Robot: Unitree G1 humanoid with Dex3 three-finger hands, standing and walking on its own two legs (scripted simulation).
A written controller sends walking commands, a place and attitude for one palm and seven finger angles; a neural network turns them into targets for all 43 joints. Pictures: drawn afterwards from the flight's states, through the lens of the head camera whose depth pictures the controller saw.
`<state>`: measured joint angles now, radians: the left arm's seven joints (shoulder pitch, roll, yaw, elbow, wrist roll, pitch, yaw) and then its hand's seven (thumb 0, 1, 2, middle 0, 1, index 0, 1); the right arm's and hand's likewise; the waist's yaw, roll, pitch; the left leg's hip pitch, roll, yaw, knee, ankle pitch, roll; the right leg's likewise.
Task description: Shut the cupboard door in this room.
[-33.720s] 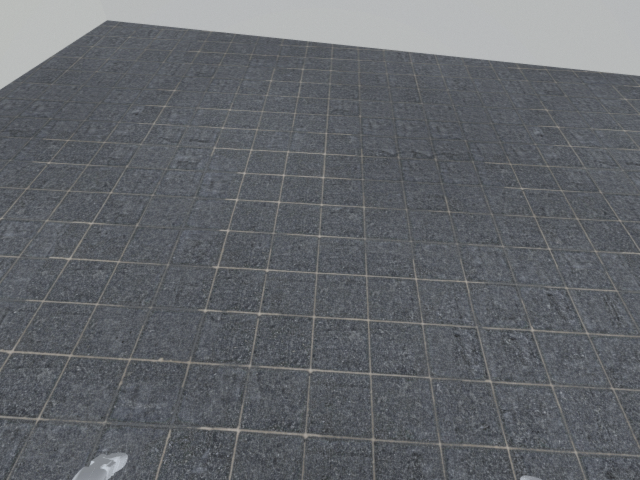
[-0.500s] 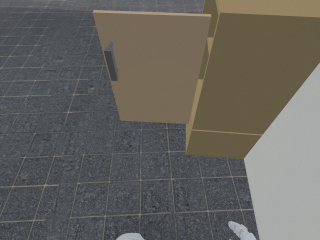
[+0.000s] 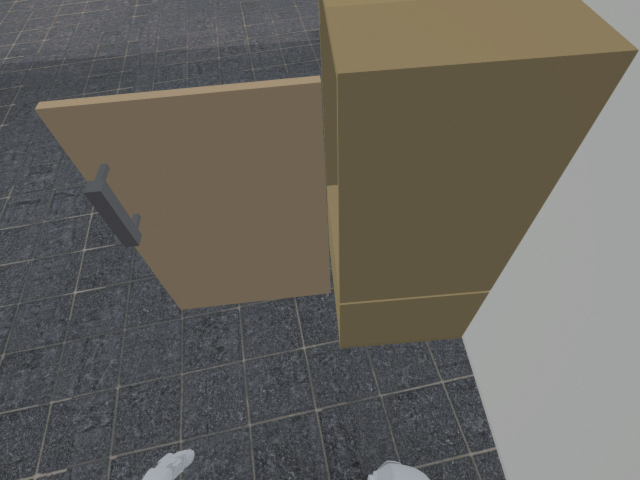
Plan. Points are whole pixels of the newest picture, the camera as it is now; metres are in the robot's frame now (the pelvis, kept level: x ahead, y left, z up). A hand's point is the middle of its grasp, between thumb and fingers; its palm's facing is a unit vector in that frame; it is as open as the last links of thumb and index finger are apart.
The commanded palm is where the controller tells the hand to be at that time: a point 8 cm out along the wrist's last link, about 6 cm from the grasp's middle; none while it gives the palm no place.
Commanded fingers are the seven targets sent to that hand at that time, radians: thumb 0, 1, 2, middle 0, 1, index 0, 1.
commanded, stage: come to a stop and stand still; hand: left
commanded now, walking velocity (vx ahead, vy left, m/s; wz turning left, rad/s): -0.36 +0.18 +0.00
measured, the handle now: (118, 205) +0.51 +0.35 +0.01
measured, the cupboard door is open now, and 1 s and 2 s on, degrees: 92 92 92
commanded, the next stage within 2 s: look again from close up in 0.96 s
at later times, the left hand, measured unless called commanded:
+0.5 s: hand out of the picture +0.02 +0.25 -0.16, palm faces +0.09 -0.96 -0.27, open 7.4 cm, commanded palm none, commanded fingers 0.00 0.90 0.90 -0.20 -0.30 -0.20 -0.30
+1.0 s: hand out of the picture -0.04 +0.25 -0.15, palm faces +0.01 -0.98 -0.21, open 7.3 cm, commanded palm none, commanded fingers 0.00 0.90 0.90 -0.20 -0.30 -0.20 -0.30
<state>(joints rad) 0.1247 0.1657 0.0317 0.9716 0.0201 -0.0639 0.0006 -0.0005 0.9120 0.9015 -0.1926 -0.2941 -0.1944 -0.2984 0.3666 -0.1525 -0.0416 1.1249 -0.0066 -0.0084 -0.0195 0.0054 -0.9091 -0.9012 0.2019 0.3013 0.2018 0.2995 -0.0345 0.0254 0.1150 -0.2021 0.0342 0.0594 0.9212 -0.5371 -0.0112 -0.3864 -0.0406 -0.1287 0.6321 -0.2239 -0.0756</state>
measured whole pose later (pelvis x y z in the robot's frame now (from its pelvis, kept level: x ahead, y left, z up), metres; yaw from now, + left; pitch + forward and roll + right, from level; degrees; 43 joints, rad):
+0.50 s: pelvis -0.03 +0.05 +0.00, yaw +0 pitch -3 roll +1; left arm 0.26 0.20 0.04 0.98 0.02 0.06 0.05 0.00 0.91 0.90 -0.20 -0.29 -0.20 -0.30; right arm 0.21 -0.21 -0.06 0.89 -0.03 0.03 -0.02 0.01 -0.91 -0.90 0.20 0.30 0.20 0.30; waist 0.02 0.00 -0.01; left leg -0.19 -0.03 0.07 0.60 -0.36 0.04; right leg -0.42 -0.07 -0.06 0.69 -0.32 -0.02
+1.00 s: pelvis -0.06 +0.08 +0.01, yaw +0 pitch -1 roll +1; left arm 0.29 0.16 0.01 1.02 0.02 0.01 0.02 0.01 0.92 0.90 -0.20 -0.29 -0.20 -0.30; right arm 0.38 -0.18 0.00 1.05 -0.02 0.01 -0.02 0.01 -0.91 -0.90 0.20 0.30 0.20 0.30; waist -0.01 0.00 0.03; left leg -0.20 -0.07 0.10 0.43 -0.22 0.08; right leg -0.30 -0.01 0.00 0.49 -0.16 -0.02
